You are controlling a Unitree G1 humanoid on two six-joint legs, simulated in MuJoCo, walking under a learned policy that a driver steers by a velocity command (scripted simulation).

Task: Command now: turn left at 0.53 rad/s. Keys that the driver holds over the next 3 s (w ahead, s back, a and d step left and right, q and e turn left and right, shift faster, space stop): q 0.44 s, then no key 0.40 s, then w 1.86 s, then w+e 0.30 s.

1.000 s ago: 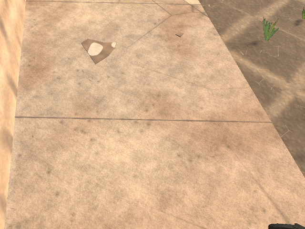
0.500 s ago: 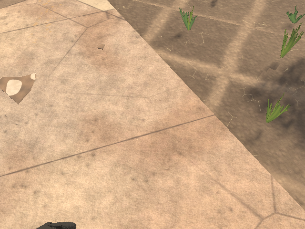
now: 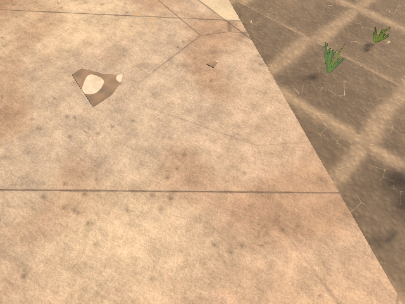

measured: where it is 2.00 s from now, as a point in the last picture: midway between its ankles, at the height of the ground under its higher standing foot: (147, 276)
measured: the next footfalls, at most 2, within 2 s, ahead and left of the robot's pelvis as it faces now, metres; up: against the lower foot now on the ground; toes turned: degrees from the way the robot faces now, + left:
right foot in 0.38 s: +0.09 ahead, -0.14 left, +0.00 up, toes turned +19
left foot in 0.74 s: +0.00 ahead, +0.11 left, +0.00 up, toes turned +20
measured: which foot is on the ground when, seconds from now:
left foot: down 0.00-0.38, up 0.40-0.72, down 0.74-1.00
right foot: up 0.00-0.36, down 0.38-0.76, up 0.78-1.00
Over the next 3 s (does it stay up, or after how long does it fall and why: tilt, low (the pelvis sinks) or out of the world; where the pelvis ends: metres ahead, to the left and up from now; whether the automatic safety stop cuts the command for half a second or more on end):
stays up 0.99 0.34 0.01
